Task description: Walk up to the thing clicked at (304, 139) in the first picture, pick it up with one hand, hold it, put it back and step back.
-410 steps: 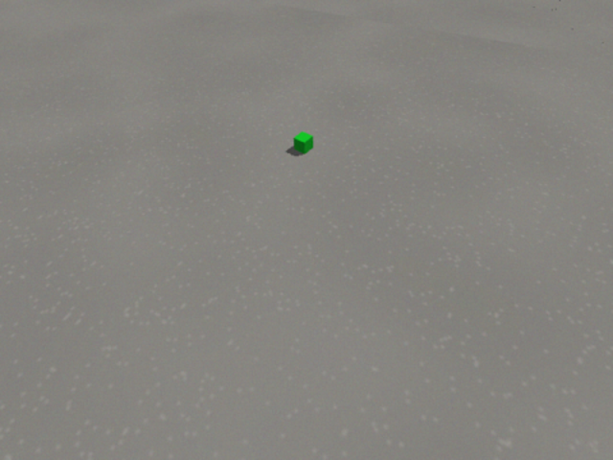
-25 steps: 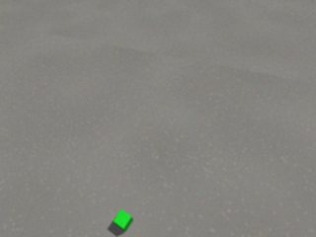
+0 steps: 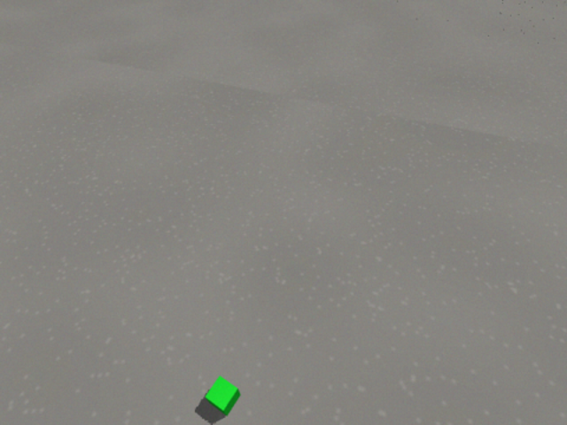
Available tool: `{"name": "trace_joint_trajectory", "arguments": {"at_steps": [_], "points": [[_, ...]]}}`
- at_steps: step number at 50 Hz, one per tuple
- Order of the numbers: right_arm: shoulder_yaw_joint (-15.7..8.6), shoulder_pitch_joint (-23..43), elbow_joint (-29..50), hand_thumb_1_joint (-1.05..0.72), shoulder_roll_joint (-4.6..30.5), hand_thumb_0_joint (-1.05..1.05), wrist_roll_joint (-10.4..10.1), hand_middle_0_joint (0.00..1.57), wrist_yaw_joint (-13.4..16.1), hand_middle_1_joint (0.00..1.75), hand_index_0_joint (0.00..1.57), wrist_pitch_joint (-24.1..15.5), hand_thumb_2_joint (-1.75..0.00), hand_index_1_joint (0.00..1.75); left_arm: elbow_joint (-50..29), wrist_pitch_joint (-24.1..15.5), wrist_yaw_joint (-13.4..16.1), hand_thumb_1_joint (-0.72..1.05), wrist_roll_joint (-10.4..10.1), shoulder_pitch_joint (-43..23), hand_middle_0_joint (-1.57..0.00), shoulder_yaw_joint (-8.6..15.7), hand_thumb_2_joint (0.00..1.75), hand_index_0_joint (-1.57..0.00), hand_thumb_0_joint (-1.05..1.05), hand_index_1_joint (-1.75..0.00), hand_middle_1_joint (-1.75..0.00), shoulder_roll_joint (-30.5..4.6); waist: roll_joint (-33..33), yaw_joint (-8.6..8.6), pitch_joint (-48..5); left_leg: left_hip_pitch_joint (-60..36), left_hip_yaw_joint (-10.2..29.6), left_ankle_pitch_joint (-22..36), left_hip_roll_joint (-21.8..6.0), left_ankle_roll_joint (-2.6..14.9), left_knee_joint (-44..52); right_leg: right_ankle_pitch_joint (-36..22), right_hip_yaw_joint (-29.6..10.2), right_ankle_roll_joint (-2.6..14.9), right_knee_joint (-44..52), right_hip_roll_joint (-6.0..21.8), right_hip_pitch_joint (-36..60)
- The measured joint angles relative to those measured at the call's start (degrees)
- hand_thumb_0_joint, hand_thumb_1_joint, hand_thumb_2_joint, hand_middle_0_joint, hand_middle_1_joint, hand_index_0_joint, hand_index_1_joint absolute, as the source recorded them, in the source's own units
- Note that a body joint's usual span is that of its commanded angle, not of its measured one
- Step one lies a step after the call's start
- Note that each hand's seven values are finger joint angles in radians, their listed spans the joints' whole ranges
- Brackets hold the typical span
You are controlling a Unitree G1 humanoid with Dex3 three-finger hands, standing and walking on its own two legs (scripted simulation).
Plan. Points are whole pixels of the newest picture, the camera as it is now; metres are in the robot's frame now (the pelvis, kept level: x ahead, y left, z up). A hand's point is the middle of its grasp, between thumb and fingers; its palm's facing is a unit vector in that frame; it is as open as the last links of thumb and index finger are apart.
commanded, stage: stand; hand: left
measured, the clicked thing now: (223, 395) +0.35 +0.25 -0.75
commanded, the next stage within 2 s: walk up in 0.34 s
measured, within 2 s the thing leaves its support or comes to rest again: neither
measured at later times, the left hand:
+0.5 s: hand out of the picture +0.07 +0.26 -0.16, palm faces +0.01 -0.93 -0.36, open 7.4 cm
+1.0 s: hand out of the picture +0.03 +0.26 -0.18, palm faces +0.02 -0.94 -0.33, open 7.4 cm
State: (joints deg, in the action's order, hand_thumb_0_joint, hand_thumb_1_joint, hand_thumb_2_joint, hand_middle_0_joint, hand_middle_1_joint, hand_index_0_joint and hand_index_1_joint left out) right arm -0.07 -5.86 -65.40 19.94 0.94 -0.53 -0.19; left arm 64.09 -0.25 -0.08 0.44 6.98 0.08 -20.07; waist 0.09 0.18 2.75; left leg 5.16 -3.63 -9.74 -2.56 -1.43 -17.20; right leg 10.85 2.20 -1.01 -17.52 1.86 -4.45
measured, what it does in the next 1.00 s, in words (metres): shifts its weight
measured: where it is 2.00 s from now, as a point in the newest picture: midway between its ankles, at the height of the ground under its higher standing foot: outside the picture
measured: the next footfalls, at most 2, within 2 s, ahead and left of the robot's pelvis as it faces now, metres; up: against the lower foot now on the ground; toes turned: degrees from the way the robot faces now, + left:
none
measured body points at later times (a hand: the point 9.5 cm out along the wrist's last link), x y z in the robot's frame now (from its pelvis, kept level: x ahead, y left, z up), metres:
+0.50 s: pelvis -0.01 +0.00 +0.00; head +0.02 +0.00 +0.45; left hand +0.07 +0.31 -0.13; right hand +0.08 -0.31 -0.13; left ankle +0.00 +0.13 -0.75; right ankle -0.01 -0.13 -0.75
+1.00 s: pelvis -0.05 +0.00 -0.02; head -0.01 +0.01 +0.43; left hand +0.03 +0.31 -0.15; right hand +0.01 -0.32 -0.14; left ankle +0.00 +0.13 -0.75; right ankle -0.08 -0.13 -0.72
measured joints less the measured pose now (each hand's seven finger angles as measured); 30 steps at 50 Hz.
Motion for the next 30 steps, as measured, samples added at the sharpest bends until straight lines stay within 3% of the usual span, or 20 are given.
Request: {"name": "trace_joint_trajectory", "arguments": {"at_steps": [17,22,30], "points": [[0.0,-0.1,0.2,-0.91,0.1,0.00,0.0,0.20,0.1,0.30,0.21,0.0,-0.90,0.30,-0.1,0.0,0.0,0.90,0.1,0.0,-0.20,0.0,0.89,-0.21,0.00,-0.30,-0.30,0.0,-0.1,0.00,0.0,0.0,0.0,-0.2,0.1,0.06,0.0,0.2,0.0,-0.07,-0.1,0.1,0.0],[-0.8,0.4,1.6,-0.91,0.1,0.00,-1.0,0.20,0.2,0.30,0.21,0.3,-0.90,0.30,-1.5,0.9,-0.1,0.90,-0.3,-1.0,-0.20,1.3,0.89,-0.21,0.00,-0.30,-0.30,-0.4,-0.4,-0.01,1.5,1.7,0.2,-0.5,0.1,0.10,-2.0,0.9,0.1,0.12,-2.7,0.2,-1.9],[-2.0,1.1,3.9,-0.91,1.0,0.00,-0.9,0.20,0.3,0.30,0.21,1.4,-0.90,0.30,-3.7,2.1,-0.2,0.90,0.0,-1.8,-0.20,2.2,0.89,-0.21,0.00,-0.30,-0.30,-1.1,-0.3,-0.22,3.1,5.1,0.9,-1.1,-0.5,-0.23,-6.1,1.9,0.6,0.92,-7.1,-0.2,-5.3]]}}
